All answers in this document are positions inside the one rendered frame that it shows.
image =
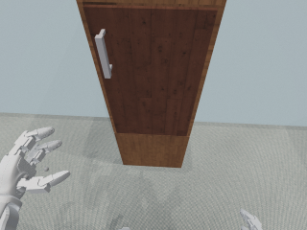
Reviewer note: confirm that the robot left forearm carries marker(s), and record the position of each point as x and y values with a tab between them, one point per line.
9	208

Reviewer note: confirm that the handle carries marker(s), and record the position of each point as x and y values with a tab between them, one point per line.
101	47

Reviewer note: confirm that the cupboard door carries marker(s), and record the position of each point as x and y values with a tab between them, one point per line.
157	55

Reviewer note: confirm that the robot left hand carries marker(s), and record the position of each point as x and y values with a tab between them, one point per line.
13	166

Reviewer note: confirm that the robot right hand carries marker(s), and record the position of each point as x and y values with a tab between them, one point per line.
252	221

